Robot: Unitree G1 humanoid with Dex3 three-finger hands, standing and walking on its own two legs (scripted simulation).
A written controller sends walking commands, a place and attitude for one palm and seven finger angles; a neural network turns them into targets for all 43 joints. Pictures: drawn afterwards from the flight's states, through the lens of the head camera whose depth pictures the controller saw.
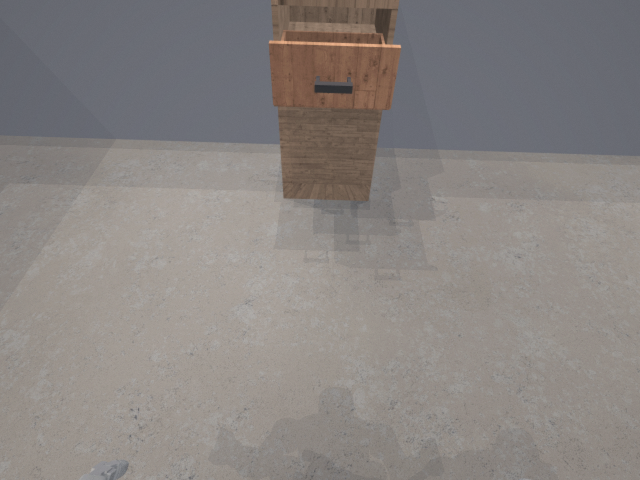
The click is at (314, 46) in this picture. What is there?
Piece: drawer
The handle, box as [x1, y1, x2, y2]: [314, 76, 352, 93]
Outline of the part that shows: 316,76 314,92 351,93 352,83 350,81 350,77 347,77 346,82 324,82 319,80 319,76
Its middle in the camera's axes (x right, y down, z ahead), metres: +0.03 -0.44 +1.09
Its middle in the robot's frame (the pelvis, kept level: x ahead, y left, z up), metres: +1.11 +0.02 -0.03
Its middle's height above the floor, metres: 0.74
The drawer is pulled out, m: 0.30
